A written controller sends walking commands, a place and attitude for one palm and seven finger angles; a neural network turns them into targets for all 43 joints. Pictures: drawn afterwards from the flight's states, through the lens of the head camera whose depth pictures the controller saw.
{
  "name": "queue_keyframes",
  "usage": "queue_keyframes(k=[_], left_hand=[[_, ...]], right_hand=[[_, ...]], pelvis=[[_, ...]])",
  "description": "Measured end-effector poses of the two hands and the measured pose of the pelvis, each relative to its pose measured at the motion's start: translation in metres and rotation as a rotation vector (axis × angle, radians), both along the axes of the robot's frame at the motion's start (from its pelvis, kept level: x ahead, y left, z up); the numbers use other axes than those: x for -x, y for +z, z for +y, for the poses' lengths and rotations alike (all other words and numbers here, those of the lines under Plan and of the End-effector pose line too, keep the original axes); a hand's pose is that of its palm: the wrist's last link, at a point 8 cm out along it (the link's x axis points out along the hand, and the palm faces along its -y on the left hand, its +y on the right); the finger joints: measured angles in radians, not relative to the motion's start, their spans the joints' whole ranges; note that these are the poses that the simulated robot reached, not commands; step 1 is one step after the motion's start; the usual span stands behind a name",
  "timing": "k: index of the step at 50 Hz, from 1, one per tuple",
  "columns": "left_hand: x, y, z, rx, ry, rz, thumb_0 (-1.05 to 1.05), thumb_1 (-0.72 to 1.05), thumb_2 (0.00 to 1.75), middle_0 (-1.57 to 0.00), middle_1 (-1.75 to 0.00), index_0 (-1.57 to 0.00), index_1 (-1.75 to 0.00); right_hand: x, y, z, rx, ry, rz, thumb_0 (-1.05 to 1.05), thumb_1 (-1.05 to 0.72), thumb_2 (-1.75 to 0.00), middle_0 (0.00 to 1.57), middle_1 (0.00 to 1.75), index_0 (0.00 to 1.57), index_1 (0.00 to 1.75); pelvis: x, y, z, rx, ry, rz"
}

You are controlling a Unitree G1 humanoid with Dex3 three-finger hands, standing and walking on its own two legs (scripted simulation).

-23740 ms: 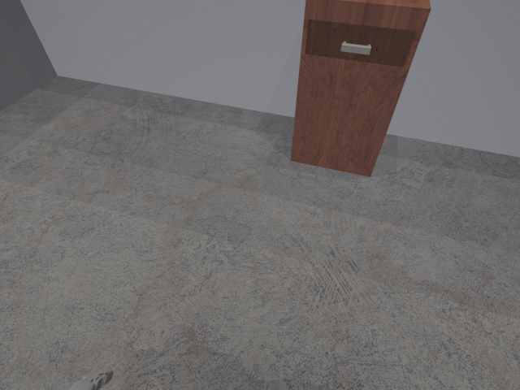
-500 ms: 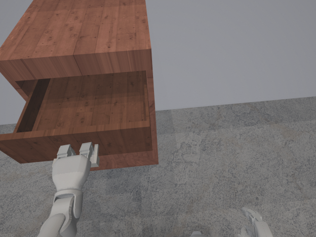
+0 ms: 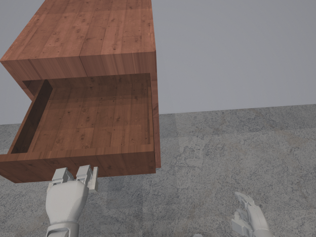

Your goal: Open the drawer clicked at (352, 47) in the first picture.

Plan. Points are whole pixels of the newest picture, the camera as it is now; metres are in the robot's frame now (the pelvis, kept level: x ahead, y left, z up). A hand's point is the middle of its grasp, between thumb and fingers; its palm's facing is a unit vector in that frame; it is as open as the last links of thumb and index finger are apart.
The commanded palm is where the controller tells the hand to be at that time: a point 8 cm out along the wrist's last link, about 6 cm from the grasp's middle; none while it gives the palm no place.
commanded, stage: pull the drawer open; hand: left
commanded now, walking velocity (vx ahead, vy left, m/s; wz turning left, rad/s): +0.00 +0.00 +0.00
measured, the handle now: (75, 179) +0.26 +0.24 -0.01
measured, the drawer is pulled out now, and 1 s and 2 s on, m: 0.29 0.30 0.30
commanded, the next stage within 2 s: open the thumb to release the handle in 0.50 s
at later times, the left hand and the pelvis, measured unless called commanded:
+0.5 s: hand (77, 208) +0.19 +0.22 -0.03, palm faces +0.00 -0.08 -1.00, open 6.0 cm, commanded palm +0.14 +0.23 +0.02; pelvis +0.00 +0.00 -0.01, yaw -1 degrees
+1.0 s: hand (74, 205) +0.20 +0.23 -0.03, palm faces +0.01 -0.06 -1.00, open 10.1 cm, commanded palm +0.17 +0.23 +0.02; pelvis -0.02 -0.01 +0.00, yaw +1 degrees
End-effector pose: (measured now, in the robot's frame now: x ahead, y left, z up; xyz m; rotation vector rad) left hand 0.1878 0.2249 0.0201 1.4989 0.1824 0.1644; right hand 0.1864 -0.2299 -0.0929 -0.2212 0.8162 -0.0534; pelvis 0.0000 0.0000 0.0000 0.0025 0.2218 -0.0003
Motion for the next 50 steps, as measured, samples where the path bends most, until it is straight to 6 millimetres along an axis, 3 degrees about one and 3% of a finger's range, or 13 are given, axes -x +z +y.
queue_keyframes(k=[15, 26, 36, 42, 50], left_hand=[[0.014, 0.003, -0.003, 0.019, 0.015, 0.001, 0.04, 0.68, 0.72, -0.28, -1.35, -0.4, -1.33], [0.016, 0.002, -0.002, 0.019, -0.002, -0.005, 0.03, 0.69, 0.73, -0.26, -1.33, -0.38, -1.31], [0.013, -0.002, 0.002, -0.024, 0.009, -0.048, 0.01, 0.67, 0.77, -0.31, -1.34, -0.39, -1.32], [0.011, 0.001, 0.003, -0.015, 0.062, -0.041, 0.0, 0.51, 0.72, -0.34, -1.31, -0.39, -1.31], [0.011, 0.003, 0.004, -0.006, 0.051, -0.007, 0.0, 0.06, 0.54, -0.34, -1.26, -0.36, -1.26]], right_hand=[[0.001, 0.001, 0.002, -0.02, 0.012, -0.025, 0.01, -0.9, -0.9, 0.2, 0.3, 0.2, 0.3], [0.008, -0.004, -0.009, 0.004, -0.006, 0.005, 0.01, -0.9, -0.9, 0.2, 0.3, 0.2, 0.3], [0.005, -0.015, -0.006, 0.024, 0.008, 0.023, 0.01, -0.9, -0.9, 0.2, 0.3, 0.2, 0.3], [0.005, -0.014, 0.001, 0.009, 0.006, 0.015, 0.01, -0.9, -0.9, 0.2, 0.3, 0.2, 0.3], [0.009, -0.005, 0.003, 0.017, 0.012, -0.006, 0.01, -0.9, -0.9, 0.2, 0.3, 0.2, 0.3]], pelvis=[[0.003, -0.003, -0.004, -0.006, -0.012, -0.009], [0.001, -0.006, -0.004, -0.006, -0.018, 0.007], [0.006, -0.01, -0.003, -0.005, 0.003, 0.015], [0.011, -0.007, -0.004, -0.007, 0.012, -0.001], [0.018, -0.002, -0.007, -0.01, 0.016, -0.024]])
